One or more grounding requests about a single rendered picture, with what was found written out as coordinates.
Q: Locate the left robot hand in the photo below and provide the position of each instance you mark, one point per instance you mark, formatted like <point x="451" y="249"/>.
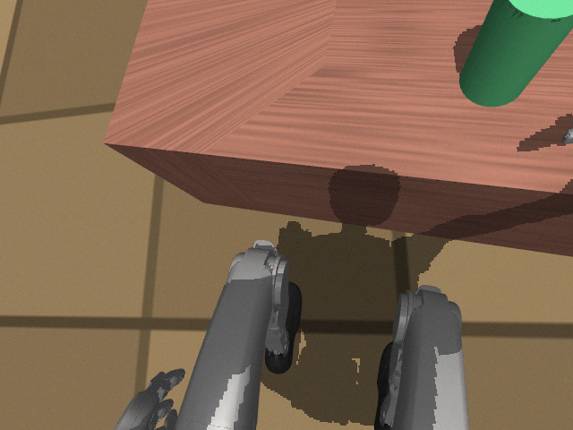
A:
<point x="147" y="408"/>

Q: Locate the bottle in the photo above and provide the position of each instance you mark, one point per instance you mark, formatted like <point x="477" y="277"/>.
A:
<point x="516" y="39"/>

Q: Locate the right robot foot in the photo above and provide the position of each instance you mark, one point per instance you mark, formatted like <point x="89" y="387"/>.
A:
<point x="383" y="388"/>

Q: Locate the left robot foot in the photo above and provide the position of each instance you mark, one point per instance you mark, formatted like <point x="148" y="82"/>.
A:
<point x="278" y="364"/>

